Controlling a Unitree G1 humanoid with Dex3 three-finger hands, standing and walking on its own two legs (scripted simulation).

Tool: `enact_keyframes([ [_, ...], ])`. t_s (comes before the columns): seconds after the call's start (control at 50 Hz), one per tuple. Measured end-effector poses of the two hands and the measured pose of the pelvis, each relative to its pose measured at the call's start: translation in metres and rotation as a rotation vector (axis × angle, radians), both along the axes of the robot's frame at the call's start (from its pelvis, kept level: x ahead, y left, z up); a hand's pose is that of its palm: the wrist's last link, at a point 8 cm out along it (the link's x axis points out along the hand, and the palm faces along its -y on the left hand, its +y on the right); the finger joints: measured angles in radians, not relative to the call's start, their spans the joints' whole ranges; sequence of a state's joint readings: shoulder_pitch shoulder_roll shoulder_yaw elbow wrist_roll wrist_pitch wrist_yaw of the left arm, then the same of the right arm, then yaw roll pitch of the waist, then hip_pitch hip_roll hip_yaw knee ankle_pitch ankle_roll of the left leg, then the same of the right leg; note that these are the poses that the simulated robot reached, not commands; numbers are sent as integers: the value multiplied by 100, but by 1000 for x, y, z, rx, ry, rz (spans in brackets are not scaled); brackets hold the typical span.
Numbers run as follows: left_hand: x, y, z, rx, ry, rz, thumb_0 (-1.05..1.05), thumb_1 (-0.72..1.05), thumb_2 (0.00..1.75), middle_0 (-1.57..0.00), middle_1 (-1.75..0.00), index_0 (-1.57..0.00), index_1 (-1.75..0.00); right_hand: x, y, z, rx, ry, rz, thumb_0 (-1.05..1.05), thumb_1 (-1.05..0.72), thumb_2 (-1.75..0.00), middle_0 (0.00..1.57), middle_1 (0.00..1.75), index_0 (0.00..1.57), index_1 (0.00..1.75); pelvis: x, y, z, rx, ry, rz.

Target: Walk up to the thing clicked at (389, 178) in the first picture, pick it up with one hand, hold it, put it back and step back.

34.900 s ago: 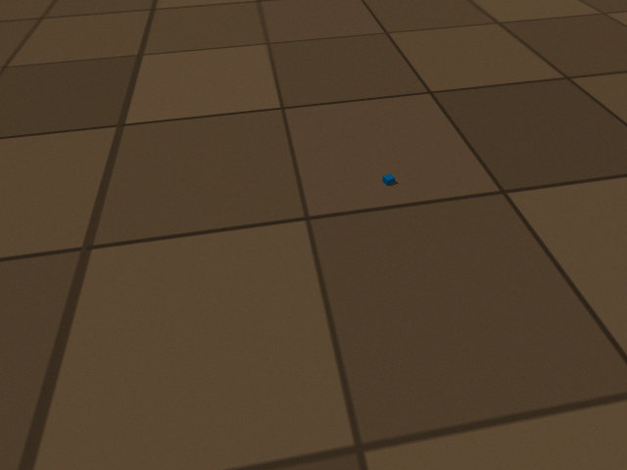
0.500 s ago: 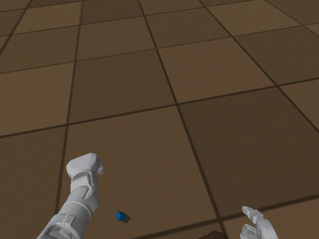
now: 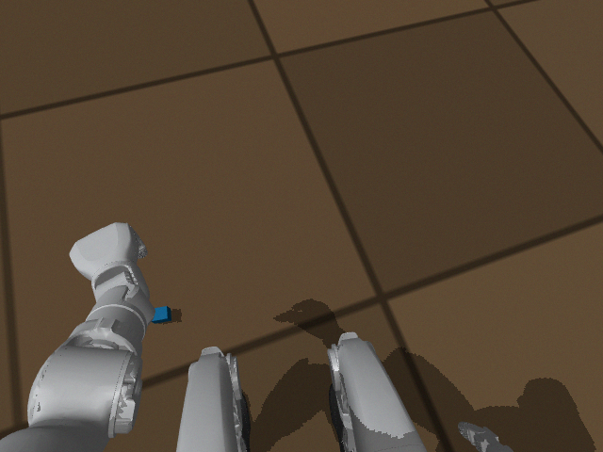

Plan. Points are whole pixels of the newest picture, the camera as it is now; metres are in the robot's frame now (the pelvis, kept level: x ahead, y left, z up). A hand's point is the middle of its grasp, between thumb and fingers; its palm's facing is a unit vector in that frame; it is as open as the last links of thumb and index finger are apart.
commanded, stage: crouch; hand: left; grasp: from above
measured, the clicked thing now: (160, 314) +0.41 +0.31 -0.56
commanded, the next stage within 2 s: lower in 1.14 s
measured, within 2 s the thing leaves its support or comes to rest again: neither
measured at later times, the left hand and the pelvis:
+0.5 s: hand (153, 290) +0.41 +0.25 -0.31, palm faces -0.37 -0.17 -0.91, open 4.7 cm; pelvis -0.02 +0.00 -0.15, yaw -2 degrees
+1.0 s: hand (163, 296) +0.41 +0.25 -0.38, palm faces -0.38 -0.17 -0.91, open 5.2 cm; pelvis -0.03 -0.01 -0.23, yaw -4 degrees
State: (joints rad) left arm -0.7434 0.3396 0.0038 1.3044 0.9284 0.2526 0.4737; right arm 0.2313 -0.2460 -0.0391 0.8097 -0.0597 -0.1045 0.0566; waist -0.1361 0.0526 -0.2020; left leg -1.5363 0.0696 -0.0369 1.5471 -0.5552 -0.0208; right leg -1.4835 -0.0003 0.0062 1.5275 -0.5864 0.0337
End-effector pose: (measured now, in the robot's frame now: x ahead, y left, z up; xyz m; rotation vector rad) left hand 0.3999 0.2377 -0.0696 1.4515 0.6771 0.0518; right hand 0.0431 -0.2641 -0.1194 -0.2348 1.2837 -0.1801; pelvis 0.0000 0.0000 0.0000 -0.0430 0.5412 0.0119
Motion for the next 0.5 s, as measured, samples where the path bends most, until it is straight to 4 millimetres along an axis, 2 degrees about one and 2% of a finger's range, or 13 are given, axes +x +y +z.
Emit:
enact_keyframes([
  [0.14,4,4,-66,-23,31,-21,0,82,0,-118,-8,-123,-4,-5,10,-57,27,6,18,1,-89,-89,20,30,20,30,-10,0,-52,-12,64,-6],
  [0.26,8,9,-116,-37,15,-59,0,80,0,-115,-8,-121,-3,-2,8,-99,22,13,60,1,-89,-89,20,30,20,30,-16,-2,-95,-21,87,-9],
  [0.38,12,15,-153,-34,-5,-45,0,77,0,-113,-10,-119,-4,2,0,-130,6,19,96,0,-89,-90,20,30,20,30,-21,-3,-129,-29,97,-12],
  [0.5,15,15,-179,-35,3,-44,0,75,0,-112,-9,-117,-4,-2,-8,-152,4,37,113,0,-89,-90,20,30,20,30,-23,-5,-153,-29,96,-19],
])
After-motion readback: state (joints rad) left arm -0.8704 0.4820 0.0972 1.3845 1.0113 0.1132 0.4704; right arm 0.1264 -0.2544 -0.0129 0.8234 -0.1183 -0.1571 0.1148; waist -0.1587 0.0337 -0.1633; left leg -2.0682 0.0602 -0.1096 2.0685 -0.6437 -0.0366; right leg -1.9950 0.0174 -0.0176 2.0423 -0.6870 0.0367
